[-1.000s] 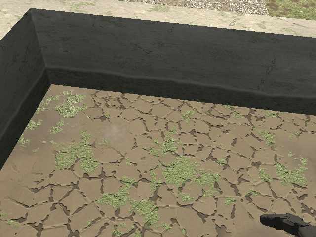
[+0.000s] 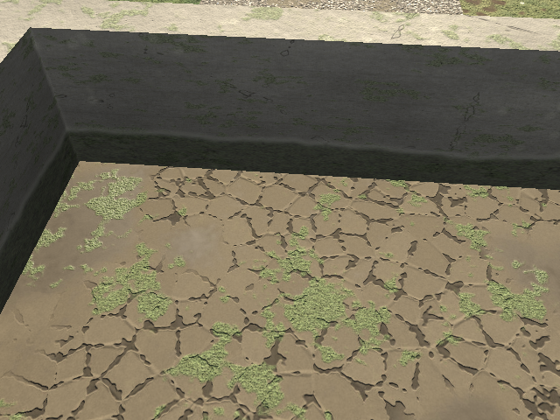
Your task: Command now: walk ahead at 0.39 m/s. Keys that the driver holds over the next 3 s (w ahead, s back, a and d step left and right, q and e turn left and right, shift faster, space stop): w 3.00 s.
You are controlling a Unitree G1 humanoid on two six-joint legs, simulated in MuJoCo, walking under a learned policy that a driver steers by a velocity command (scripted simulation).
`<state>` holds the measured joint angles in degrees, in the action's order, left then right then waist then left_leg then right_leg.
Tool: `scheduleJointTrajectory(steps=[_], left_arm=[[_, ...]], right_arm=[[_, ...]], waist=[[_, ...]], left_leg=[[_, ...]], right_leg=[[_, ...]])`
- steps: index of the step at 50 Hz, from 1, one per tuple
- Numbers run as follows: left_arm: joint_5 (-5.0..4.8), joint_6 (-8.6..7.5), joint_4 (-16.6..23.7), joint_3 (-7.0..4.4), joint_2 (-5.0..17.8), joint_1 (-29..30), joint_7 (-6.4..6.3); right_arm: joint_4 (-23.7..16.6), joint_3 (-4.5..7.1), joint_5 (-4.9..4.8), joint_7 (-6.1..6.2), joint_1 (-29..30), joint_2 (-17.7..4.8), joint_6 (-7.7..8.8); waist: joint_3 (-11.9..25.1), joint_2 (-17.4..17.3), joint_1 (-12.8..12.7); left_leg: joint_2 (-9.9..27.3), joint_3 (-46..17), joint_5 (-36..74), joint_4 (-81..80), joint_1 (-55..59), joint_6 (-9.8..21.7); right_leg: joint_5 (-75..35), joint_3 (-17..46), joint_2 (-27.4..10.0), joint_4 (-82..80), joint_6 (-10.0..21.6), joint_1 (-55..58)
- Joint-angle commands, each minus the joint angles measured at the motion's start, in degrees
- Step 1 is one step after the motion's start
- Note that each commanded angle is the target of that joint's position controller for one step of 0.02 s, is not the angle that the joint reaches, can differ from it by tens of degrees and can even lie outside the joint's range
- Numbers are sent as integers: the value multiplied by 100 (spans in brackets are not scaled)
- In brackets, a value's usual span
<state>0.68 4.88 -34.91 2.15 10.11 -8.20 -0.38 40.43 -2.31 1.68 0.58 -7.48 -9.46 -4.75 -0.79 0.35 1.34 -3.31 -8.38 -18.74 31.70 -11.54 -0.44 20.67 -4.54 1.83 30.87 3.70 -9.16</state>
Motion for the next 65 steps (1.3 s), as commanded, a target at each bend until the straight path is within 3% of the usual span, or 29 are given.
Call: scheduleJointTrajectory(steps=[1,6,7,11,12,14,18,19,21,22,24,26,29,30,32,34,37,38,40,42,46,48,51,52,54,56,60,62,65], left_arm=[[23,-72,585,-147,479,333,-21],[62,-83,709,-136,396,453,-20],[84,-146,601,-143,378,229,-22],[65,-219,667,-78,308,381,1],[13,-181,792,-62,330,594,1],[88,-243,641,-126,394,238,-13],[24,-221,800,-70,344,582,-9],[95,-267,645,-112,377,257,-15],[48,-229,785,-71,331,516,-16],[106,-282,627,-120,385,205,-24],[56,-227,779,-75,332,509,-25],[119,-265,627,-143,395,143,-34],[65,-223,766,-87,328,513,-27],[121,-266,624,-138,387,197,-34],[77,-217,762,-85,314,487,-32],[129,-258,615,-155,386,136,-43],[72,-216,752,-94,312,534,-36],[126,-261,612,-145,370,218,-41],[83,-212,748,-88,290,513,-40],[131,-253,601,-157,364,159,-49],[70,-214,738,-93,292,564,-38],[135,-253,587,-148,333,163,-49],[75,-217,715,-98,288,555,-46],[128,-261,577,-146,347,238,-51],[86,-209,710,-88,263,528,-47],[132,-251,566,-155,340,166,-56],[74,-211,702,-92,275,561,-44],[137,-250,554,-143,317,156,-54],[119,-279,563,-112,287,277,-45]], right_arm=[[-573,92,-6,8,473,-408,97],[-713,68,-16,-7,674,-397,102],[-633,63,-95,84,495,-425,71],[-798,45,-91,73,840,-449,-21],[-936,32,-40,-27,1044,-420,18],[-765,38,-64,27,612,-431,60],[-1021,11,-49,-52,1151,-402,31],[-859,19,-69,16,773,-406,31],[-1046,5,-42,-64,1179,-397,55],[-885,14,-76,12,805,-400,57],[-1071,-4,-53,-69,1220,-391,60],[-886,7,-96,2,784,-417,85],[-1113,-23,-64,-79,1287,-369,68],[-939,-6,-99,-7,879,-395,60],[-1122,-25,-62,-90,1268,-377,80],[-925,-9,-109,-18,818,-412,111],[-1154,-41,-72,-98,1301,-360,91],[-975,-21,-109,-25,889,-387,83],[-1160,-43,-65,-107,1271,-365,102],[-958,-25,-115,-33,818,-400,133],[-1190,-58,-73,-114,1272,-347,97],[-978,-34,-111,-43,804,-387,139],[-1207,-65,-68,-115,1281,-332,124],[-1023,-40,-112,-42,865,-363,113],[-1208,-63,-61,-120,1247,-337,129],[-1000,-42,-116,-45,797,-374,156],[-1229,-74,-69,-122,1250,-320,118],[-1012,-48,-111,-50,783,-364,158],[-1111,-51,-131,-35,1067,-360,101]], waist=[[398,74,-52],[539,-3,-52],[883,30,-146],[244,-116,-125],[8,-131,-22],[798,29,-88],[52,-55,-6],[681,10,-70],[144,-85,-18],[796,6,-78],[152,-80,-25],[937,-4,-107],[169,-71,-36],[769,-20,-93],[187,-95,-42],[953,-23,-122],[167,-59,-40],[768,-23,-93],[189,-85,-39],[954,-28,-120],[119,-52,-23],[950,-41,-112],[175,-35,-27],[774,-18,-78],[197,-65,-24],[958,-31,-109],[122,-39,-12],[948,-46,-105],[427,-109,-121]], left_leg=[[150,178,1916,-50,-539,302],[168,130,2360,60,-430,331],[196,-119,1540,-126,-293,377],[185,-201,1177,-210,-626,380],[160,51,1999,36,-718,349],[153,-151,1340,-119,-356,383],[167,26,2130,64,-643,372],[152,-188,1372,-111,-406,397],[160,11,2205,77,-598,395],[157,-206,1457,-92,-339,422],[168,-3,2293,87,-603,411],[172,-224,1629,-76,-296,438],[194,-46,2372,75,-602,441],[182,-275,1580,-118,-407,452],[180,-52,2365,65,-634,445],[183,-281,1684,-108,-340,470],[203,-85,2406,46,-650,464],[189,-320,1610,-150,-457,473],[185,-81,2380,37,-673,462],[185,-311,1692,-137,-378,484],[200,-95,2359,10,-723,466],[174,-314,1650,-150,-407,487],[205,-102,2389,15,-675,483],[187,-336,1603,-176,-485,490],[186,-86,2367,17,-688,476],[182,-315,1678,-153,-395,496],[203,-92,2339,-2,-731,478],[174,-310,1631,-158,-421,497],[212,-389,1468,-239,-614,519]], right_leg=[[-2494,492,-683,-136,17,550],[-2203,399,-590,63,-119,379],[-1050,286,-437,-40,-162,553],[-700,346,-448,-119,-163,221],[-1827,467,-634,-14,-151,37],[-1008,345,-510,14,-154,422],[-1830,425,-627,42,-188,-27],[-929,327,-502,41,-179,328],[-1891,409,-645,81,-209,3],[-947,307,-507,80,-198,379],[-1882,373,-638,117,-235,4],[-943,242,-486,168,-247,446],[-1790,336,-625,155,-268,17],[-830,239,-489,162,-259,382],[-1814,327,-643,177,-284,40],[-858,206,-496,222,-290,480],[-1726,305,-635,191,-305,39],[-769,214,-501,200,-291,407],[-1761,304,-654,203,-314,59],[-809,192,-508,244,-315,500],[-1708,296,-649,207,-324,38],[-824,199,-530,247,-319,510],[-1709,295,-655,202,-332,57],[-757,206,-524,216,-315,431],[-1756,296,-670,211,-337,68],[-803,189,-524,253,-334,513],[-1709,294,-660,210,-340,38],[-823,199,-542,251,-333,514],[-620,204,-524,134,-321,265]])
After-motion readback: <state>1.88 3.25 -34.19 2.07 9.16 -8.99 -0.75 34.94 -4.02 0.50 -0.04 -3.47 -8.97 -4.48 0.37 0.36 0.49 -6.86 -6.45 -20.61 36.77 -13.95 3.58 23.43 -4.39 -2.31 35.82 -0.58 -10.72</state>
